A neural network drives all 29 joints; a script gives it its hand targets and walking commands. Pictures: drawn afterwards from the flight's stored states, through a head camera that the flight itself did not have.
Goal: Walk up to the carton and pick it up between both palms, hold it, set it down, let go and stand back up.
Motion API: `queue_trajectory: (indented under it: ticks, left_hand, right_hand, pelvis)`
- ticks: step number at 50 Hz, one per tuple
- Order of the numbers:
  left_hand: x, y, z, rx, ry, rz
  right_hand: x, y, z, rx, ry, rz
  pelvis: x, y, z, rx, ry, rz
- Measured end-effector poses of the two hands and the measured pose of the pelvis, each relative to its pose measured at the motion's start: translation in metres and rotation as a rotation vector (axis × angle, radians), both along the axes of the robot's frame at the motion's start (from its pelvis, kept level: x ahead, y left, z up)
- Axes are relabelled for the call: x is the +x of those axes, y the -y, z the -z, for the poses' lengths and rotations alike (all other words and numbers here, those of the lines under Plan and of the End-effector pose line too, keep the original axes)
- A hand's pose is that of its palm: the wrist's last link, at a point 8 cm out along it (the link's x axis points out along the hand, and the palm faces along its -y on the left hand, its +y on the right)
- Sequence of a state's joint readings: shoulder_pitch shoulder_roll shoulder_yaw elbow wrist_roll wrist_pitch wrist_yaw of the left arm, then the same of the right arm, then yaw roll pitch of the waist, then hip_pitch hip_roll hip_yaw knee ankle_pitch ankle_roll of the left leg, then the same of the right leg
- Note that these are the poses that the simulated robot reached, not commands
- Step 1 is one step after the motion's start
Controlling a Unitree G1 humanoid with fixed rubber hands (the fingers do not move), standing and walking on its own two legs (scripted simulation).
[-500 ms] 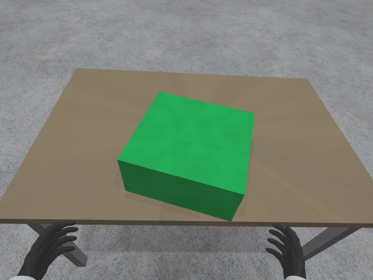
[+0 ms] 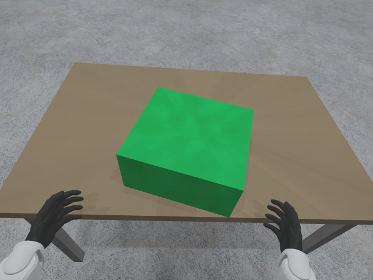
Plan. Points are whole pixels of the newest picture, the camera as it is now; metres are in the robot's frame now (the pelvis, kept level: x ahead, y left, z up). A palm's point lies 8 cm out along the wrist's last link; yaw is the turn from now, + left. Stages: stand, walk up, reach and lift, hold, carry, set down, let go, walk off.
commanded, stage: reach and lift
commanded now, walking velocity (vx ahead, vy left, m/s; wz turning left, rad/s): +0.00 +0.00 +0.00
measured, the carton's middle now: (190, 146) +0.49 +0.01 -0.06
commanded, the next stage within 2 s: none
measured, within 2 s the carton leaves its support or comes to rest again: neither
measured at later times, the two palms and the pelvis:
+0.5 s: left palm (55, 184) +0.29 +0.30 +0.03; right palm (288, 207) +0.27 -0.20 +0.02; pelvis +0.00 +0.00 +0.00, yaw +0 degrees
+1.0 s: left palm (72, 149) +0.37 +0.29 +0.05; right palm (292, 180) +0.33 -0.22 +0.04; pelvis +0.00 +0.01 +0.00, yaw +1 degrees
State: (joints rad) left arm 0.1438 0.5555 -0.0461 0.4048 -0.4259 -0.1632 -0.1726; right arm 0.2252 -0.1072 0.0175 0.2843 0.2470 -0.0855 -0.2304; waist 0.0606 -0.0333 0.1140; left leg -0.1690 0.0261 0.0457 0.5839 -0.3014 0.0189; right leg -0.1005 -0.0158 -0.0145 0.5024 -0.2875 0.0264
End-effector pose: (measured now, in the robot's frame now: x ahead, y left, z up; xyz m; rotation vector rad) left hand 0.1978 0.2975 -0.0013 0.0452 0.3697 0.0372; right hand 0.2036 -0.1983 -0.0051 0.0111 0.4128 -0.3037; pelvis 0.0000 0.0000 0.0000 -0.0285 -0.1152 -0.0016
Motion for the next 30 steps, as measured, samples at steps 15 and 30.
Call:
queue_trajectory:
  ticks: [15, 30]
  left_hand:
    - [0.057, -0.004, -0.022, 0.004, 0.027, -0.015]
    - [0.106, -0.001, -0.033, -0.012, 0.032, -0.009]
  right_hand:
    - [0.047, 0.003, -0.021, 0.024, 0.020, -0.011]
    - [0.079, 0.007, -0.030, 0.024, 0.041, -0.013]
  pelvis:
    - [0.002, 0.000, -0.003, -0.003, -0.033, -0.004]
    - [0.004, -0.004, -0.005, -0.009, -0.080, -0.006]
